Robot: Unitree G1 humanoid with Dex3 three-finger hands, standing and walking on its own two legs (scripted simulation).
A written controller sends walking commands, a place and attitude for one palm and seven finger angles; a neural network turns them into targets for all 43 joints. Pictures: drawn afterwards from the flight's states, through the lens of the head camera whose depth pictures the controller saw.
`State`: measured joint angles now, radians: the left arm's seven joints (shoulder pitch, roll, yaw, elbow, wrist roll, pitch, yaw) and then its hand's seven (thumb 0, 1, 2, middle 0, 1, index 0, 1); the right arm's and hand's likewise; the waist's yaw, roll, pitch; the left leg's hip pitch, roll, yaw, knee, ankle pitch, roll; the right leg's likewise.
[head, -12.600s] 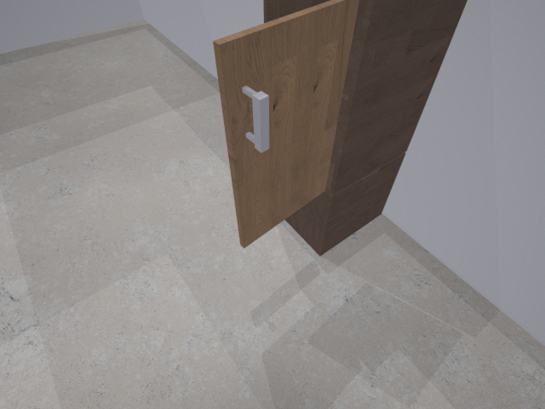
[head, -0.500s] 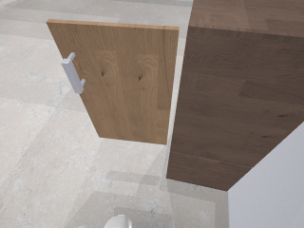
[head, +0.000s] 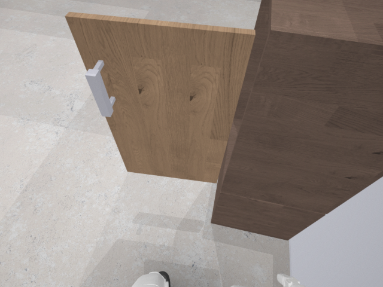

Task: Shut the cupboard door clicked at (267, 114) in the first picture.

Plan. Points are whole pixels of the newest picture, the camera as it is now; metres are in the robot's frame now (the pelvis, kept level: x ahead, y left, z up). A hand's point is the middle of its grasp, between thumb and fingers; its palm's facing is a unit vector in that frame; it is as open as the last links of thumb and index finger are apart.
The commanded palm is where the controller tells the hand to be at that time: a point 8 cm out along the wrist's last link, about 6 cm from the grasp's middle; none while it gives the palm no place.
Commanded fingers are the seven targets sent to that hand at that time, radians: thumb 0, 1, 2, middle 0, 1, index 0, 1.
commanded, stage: come to a stop and stand still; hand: left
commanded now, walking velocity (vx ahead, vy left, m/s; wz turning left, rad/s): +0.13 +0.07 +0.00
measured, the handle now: (103, 89) +0.49 +0.25 +0.11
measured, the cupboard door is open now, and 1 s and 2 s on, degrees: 95 95 95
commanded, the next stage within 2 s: look again from close up in 0.88 s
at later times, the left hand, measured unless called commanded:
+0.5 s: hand out of the picture +0.01 +0.18 -0.18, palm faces +0.00 -0.98 -0.19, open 7.3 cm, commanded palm none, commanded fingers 0.00 0.90 0.90 -0.20 -0.30 -0.20 -0.30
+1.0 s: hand out of the picture +0.01 +0.19 -0.17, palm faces -0.02 -0.98 -0.22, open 7.4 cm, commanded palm none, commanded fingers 0.00 0.90 0.90 -0.20 -0.30 -0.20 -0.30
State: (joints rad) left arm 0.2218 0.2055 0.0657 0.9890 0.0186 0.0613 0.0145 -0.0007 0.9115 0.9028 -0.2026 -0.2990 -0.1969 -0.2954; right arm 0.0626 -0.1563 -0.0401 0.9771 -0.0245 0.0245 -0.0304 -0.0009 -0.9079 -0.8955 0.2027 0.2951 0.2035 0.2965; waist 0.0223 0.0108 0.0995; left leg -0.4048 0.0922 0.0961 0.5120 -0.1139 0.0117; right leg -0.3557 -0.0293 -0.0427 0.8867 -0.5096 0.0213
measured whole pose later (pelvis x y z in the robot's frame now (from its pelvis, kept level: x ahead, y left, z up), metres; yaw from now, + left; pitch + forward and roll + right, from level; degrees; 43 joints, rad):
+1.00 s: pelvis +0.00 +0.01 +0.01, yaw -1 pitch -1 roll +1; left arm 0.26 0.18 -0.02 1.09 0.02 0.00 0.03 0.00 0.91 0.90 -0.20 -0.30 -0.20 -0.30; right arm 0.24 -0.19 0.02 1.08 -0.01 -0.02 -0.02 0.01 -0.92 -0.90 0.20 0.29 0.20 0.30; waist 0.01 0.00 0.05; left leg -0.19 -0.02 0.09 0.46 -0.27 0.04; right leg -0.16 -0.09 0.00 0.48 -0.30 0.07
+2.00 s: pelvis +0.01 +0.01 +0.00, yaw -1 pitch +0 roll +2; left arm 0.26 0.20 0.05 1.02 0.02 0.05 0.03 0.00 0.91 0.90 -0.20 -0.30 -0.20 -0.30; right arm 0.26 -0.18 -0.01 1.01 -0.02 0.01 -0.02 0.00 -0.91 -0.90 0.20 0.29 0.20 0.30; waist 0.02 -0.02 0.07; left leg -0.22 -0.04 0.10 0.55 -0.32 0.06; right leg -0.30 -0.08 -0.06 0.79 -0.52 -0.02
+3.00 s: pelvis +0.00 +0.10 +0.01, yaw -1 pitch -3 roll +0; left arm 0.29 0.18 0.00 1.00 0.02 0.00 0.03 0.00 0.92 0.90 -0.21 -0.30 -0.20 -0.30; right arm 0.29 -0.17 0.00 1.02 -0.02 0.01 -0.01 0.00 -0.93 -0.90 0.20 0.29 0.20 0.30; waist -0.01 0.00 0.00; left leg -0.23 0.01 0.05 0.50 -0.23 0.02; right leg -0.20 0.00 -0.06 0.49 -0.24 -0.02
